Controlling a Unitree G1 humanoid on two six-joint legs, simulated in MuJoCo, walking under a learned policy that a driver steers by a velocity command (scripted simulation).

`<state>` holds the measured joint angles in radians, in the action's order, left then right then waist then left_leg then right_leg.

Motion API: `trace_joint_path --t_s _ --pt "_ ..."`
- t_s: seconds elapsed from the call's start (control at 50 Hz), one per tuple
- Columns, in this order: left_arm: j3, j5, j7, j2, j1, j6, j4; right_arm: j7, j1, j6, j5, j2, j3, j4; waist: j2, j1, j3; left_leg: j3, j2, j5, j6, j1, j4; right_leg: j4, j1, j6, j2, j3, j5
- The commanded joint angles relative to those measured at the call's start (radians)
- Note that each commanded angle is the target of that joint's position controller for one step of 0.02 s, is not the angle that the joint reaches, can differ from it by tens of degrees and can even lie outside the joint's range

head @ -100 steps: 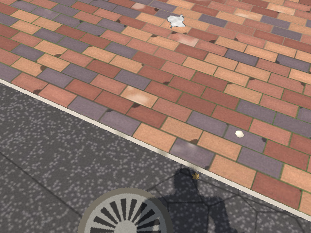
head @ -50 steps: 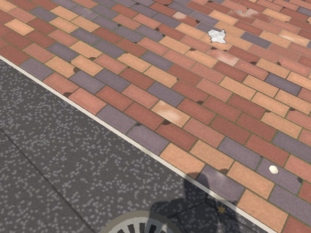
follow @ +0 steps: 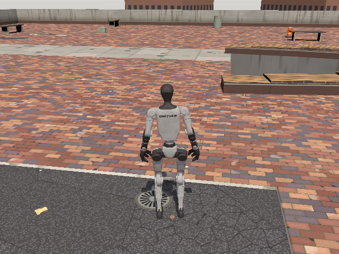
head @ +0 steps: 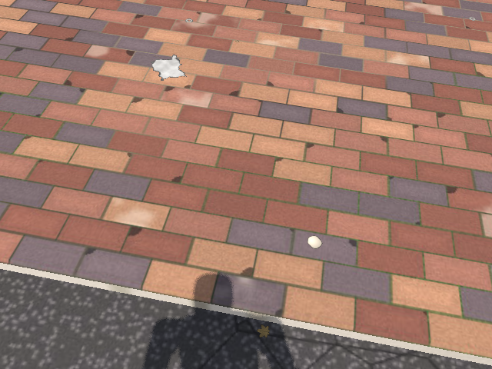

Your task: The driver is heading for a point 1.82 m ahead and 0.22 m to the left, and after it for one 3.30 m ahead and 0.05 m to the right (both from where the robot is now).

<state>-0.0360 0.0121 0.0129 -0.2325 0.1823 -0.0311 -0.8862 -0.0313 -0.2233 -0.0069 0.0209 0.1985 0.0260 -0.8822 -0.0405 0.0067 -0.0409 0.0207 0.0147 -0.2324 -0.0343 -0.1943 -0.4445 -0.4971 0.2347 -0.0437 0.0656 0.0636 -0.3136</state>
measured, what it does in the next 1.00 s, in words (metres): walks ahead: right foot, then left foot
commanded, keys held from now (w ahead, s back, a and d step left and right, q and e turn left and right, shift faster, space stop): w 1.00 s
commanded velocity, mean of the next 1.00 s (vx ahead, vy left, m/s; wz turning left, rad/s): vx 0.38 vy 0.00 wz -0.03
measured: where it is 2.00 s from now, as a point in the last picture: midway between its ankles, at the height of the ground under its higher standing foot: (250, 224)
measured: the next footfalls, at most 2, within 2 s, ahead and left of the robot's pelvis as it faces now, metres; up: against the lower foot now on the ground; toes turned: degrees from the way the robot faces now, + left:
right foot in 0.28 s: +0.05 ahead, -0.10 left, +0.00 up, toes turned -2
left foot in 0.72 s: +0.40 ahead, +0.08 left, +0.00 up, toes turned +4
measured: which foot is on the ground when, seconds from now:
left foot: down 0.00-0.30, up 0.32-0.70, down 0.72-1.00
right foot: up 0.00-0.26, down 0.28-0.74, up 0.76-1.00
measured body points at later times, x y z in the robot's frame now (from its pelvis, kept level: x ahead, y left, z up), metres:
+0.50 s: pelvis +0.11 -0.02 +0.00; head +0.12 -0.04 +0.45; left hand +0.06 +0.23 -0.13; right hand +0.21 -0.28 -0.13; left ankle +0.16 +0.10 -0.68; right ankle +0.01 -0.10 -0.74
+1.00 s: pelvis +0.38 +0.02 +0.00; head +0.39 +0.03 +0.45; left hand +0.47 +0.27 -0.14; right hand +0.36 -0.23 -0.14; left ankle +0.36 +0.08 -0.74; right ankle +0.44 -0.13 -0.66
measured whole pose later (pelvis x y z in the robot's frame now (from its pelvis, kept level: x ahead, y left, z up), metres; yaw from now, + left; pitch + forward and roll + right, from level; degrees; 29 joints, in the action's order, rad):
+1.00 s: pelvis +0.38 +0.02 +0.00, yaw +0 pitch -1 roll +1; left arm -0.04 0.04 -0.03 -0.23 0.18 0.04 -0.95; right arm 0.01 -0.38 0.09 0.01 0.21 0.04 -1.02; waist -0.04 -0.02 -0.04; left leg 0.11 0.09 -0.17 -0.11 -0.09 -0.27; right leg -1.07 0.62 -0.04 -0.11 0.00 -0.18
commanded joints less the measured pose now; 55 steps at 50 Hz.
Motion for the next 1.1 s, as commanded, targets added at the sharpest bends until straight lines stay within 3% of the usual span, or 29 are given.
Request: trace_joint_path --t_s 0.02,0.06,0.08,0.12,0.16,0.22,0.26,0.28,0.3,0.32,0.34,0.36,0.38,0.4,0.48,0.54,0.62,0.66,0.7,0.72,0.74,0.76,0.78,0.8,0.82,0.86,0.92,1.0,1.1 --pt "-0.01 0.001 -0.001 -0.067 0.032 0.008 0.007 0.004 0.065 0.025 0.001 0.125 0.012 0.051 0.195 0.03 0.036 -0.21 -0.206 0.036 -0.08 -0.016 0.22 0.062 -0.083 0.001 -0.036 0.008 0.065" --pt "-0.016 0.024 -0.008 -0.088 0.027 0.018 -0.009 0.005 -0.011 0.016 -0.006 0.185 0.035 0.021 0.225 -0.01 0.019 -0.239 -0.177 -0.274 -0.085 0.042 0.251 0.008 -0.026 -0.003 -0.004 -0.057 -0.003" --pt "-0.017 0.029 -0.011 -0.093 0.01 0.024 -0.008 0.009 -0.051 0.009 -0.007 0.2 0.044 0.007 0.217 -0.031 -0.016 -0.29 -0.204 -0.392 -0.113 0.068 0.274 -0.032 0.05 -0.006 -0.002 -0.083 -0.075" --pt "-0.013 0.027 -0.016 -0.077 -0.037 0.038 0.005 0.014 -0.114 0.005 -0.002 0.193 0.052 -0.019 0.188 -0.061 -0.082 -0.375 -0.266 -0.44 -0.17 0.104 0.307 -0.087 0.16 -0.011 -0.03 -0.092 -0.132" --pt "-0.012 0.019 -0.022 -0.07 -0.063 0.055 0.014 0.017 -0.141 0.014 0.005 0.188 0.059 -0.037 0.166 -0.07 -0.089 -0.405 -0.297 -0.371 -0.204 0.16 0.316 -0.12 0.22 -0.021 -0.056 -0.076 -0.167" --pt "-0.012 0.008 -0.027 -0.064 -0.028 0.077 0.001 0.025 -0.093 0.031 -0.001 0.181 0.066 -0.041 0.145 -0.031 -0.048 -0.334 -0.264 -0.239 -0.195 0.141 0.301 -0.029 0.116 -0.042 -0.056 -0.09 -0.095" --pt "-0.013 0.011 -0.023 -0.047 0.092 0.085 -0.046 0.031 -0.018 0.034 -0.017 0.181 0.071 -0.031 0.127 0.042 -0.024 -0.224 -0.195 -0.188 -0.154 -0.017 0.232 0.154 -0.142 -0.058 -0.024 -0.14 0.047" --pt "-0.023 0.016 -0.016 -0.073 0.176 0.088 -0.078 0.033 0.01 0.039 -0.018 0.159 0.067 -0.021 0.087 0.075 -0.001 -0.171 -0.155 -0.208 -0.125 -0.172 0.143 0.167 -0.33 -0.064 -0.043 -0.097 0.046" --pt "-0.039 0.025 -0.006 -0.141 0.282 0.096 -0.102 0.037 0.072 0.046 -0.013 0.102 0.049 0.013 -0.052 0.128 0.019 -0.066 -0.074 -0.24 -0.081 -0.355 -0.069 0.273 -0.471 -0.093 -0.205 0.123 -0.149" --pt "-0.064 0.015 -0.005 -0.233 0.361 0.096 -0.118 0.041 0.131 0.053 -0.01 0.067 0.037 0.062 -0.229 0.159 -0.029 0.059 0.031 -0.281 -0.048 -0.567 -0.286 0.413 -0.499 -0.183 -0.412 0.469 -0.376" --pt "-0.056 0.022 -0.005 -0.194 0.325 0.094 -0.123 0.041 0.148 0.053 0.009 0.147 0.055 0.061 -0.1 0.122 -0.12 -0.016 -0.029 -0.273 -0.058 -0.616 -0.438 0.406 -0.415 -0.223 -0.449 0.476 -0.327" --pt "-0.042 0.018 -0.007 -0.149 0.258 0.099 -0.101 0.051 0.097 0.056 0.004 0.141 0.057 0.036 -0.041 0.068 -0.117 -0.05 -0.055 -0.199 -0.063 -0.606 -0.498 0.396 -0.39 -0.207 -0.399 0.402 -0.268" --pt "-0.035 0.016 -0.009 -0.126 0.213 0.105 -0.088 0.06 0.051 0.059 -0.001 0.131 0.054 0.011 -0.03 0.034 -0.103 -0.049 -0.074 -0.136 -0.057 -0.581 -0.519 0.403 -0.371 -0.18 -0.355 0.322 -0.167" --pt "-0.03 0.014 -0.009 -0.118 0.2 0.113 -0.085 0.067 0.048 0.06 0.005 0.13 0.054 0.007 -0.026 0.017 -0.09 -0.039 -0.088 -0.088 -0.048 -0.567 -0.531 0.412 -0.363 -0.166 -0.331 0.263 -0.072" --pt "-0.016 0.001 -0.012 -0.094 0.264 0.133 -0.126 0.08 0.118 0.049 0.022 0.1 0.044 0.028 -0.028 0.013 -0.073 0.025 -0.088 0.026 0.001 -0.562 -0.531 0.384 -0.326 -0.155 -0.269 0.086 0.38" --pt "-0.008 0.003 -0.011 -0.092 0.281 0.133 -0.142 0.084 0.237 0.048 0.014 0.078 0.027 0.079 -0.042 0.028 -0.1 0.068 -0.073 0.105 0.016 -0.505 -0.378 0.382 -0.253 -0.148 -0.235 0.014 0.517" --pt "-0.008 0.004 -0.005 -0.118 0.3 0.136 -0.162 0.076 0.296 0.047 0.005 0.083 0.018 0.115 -0.061 0.029 -0.106 0.1 -0.037 0.154 -0.033 -0.357 -0.19 0.374 -0.252 -0.134 -0.26 -0.017 0.669" --pt "-0.009 0.004 0.0 -0.135 0.275 0.137 -0.163 0.062 0.225 0.051 0.006 0.109 0.028 0.099 -0.066 -0.016 -0.057 0.108 0.005 0.116 -0.073 -0.244 -0.154 0.261 -0.299 -0.112 -0.271 -0.041 0.939" --pt "-0.014 0.007 0.003 -0.15 0.246 0.126 -0.161 0.044 -0.029 0.064 0.007 0.148 0.051 0.015 -0.051 -0.127 0.085 0.112 0.053 0.111 -0.111 0.02 -0.072 -0.052 -0.297 -0.082 -0.247 -0.071 1.065" --pt "-0.009 0.004 0.001 -0.136 0.249 0.123 -0.152 0.032 -0.179 0.072 0.025 0.192 0.068 -0.03 -0.019 -0.18 0.168 0.026 -0.034 0.082 -0.138 0.253 -0.054 -0.288 -0.136 -0.071 -0.207 -0.085 0.835" --pt "0.014 -0.019 -0.009 -0.025 0.335 0.121 -0.122 0.026 -0.278 0.076 0.049 0.297 0.091 -0.042 0.193 -0.142 0.302 -0.404 -0.34 -0.075 -0.227 0.504 -0.004 -0.677 0.161 -0.035 -0.07 -0.134 0.214" --pt "-0.004 -0.015 -0.012 -0.063 0.365 0.121 -0.135 0.042 -0.236 0.067 0.015 0.301 0.094 -0.045 0.225 -0.111 0.355 -0.754 -0.428 -0.13 -0.294 0.483 0.179 -0.87 0.293 -0.045 0.025 -0.001 -0.181" --pt "-0.017 -0.002 -0.012 -0.099 0.277 0.116 -0.111 0.046 -0.096 0.065 -0.008 0.25 0.083 -0.025 0.141 -0.053 0.178 -0.607 -0.389 -0.25 -0.262 0.325 0.207 -0.884 0.358 -0.058 -0.059 0.022 -0.088" --pt "-0.014 0.006 -0.019 -0.092 0.207 0.121 -0.095 0.05 -0.016 0.071 -0.012 0.165 0.061 -0.01 0.074 -0.039 0.065 -0.473 -0.347 -0.227 -0.238 0.168 0.247 -0.823 0.353 -0.06 -0.102 0.003 -0.008" --pt "-0.012 0.008 -0.022 -0.067 0.186 0.119 -0.093 0.049 0.012 0.08 -0.007 0.13 0.049 -0.014 0.064 -0.011 0.015 -0.377 -0.297 -0.15 -0.206 0.075 0.279 -0.759 0.317 -0.061 -0.134 -0.003 0.027" --pt "-0.009 0.028 -0.035 -0.039 0.21 0.096 -0.102 0.043 -0.006 0.095 -0.005 0.093 0.034 -0.043 0.087 0.03 0.001 -0.246 -0.239 0.01 -0.178 -0.025 0.305 -0.688 0.232 -0.043 -0.16 -0.011 0.045" --pt "-0.009 0.03 -0.044 -0.027 0.157 0.079 -0.081 0.041 -0.082 0.115 -0.008 0.116 0.036 -0.077 0.084 0.033 -0.007 -0.166 -0.219 0.126 -0.192 -0.019 0.332 -0.63 0.288 -0.017 -0.176 -0.046 0.096" --pt "-0.01 0.03 -0.046 -0.033 0.003 0.067 -0.028 0.038 -0.188 0.113 -0.007 0.114 0.031 -0.107 0.08 -0.004 -0.04 -0.148 -0.214 0.128 -0.204 0.086 0.354 -0.601 0.494 0.022 -0.201 -0.085 0.19" --pt "-0.007 0.038 -0.044 -0.019 -0.169 0.064 0.053 0.025 -0.31 0.107 -0.001 0.1 0.021 -0.142 0.066 -0.04 -0.073 -0.138 -0.223 0.247 -0.21 0.253 0.332 -0.642 0.738 0.035 -0.206 -0.114 0.15"
Keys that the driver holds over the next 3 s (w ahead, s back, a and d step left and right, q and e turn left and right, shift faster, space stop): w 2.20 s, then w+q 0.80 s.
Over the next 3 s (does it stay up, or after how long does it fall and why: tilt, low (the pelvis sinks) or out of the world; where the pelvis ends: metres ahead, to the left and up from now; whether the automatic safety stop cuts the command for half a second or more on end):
stays up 1.48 0.07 0.02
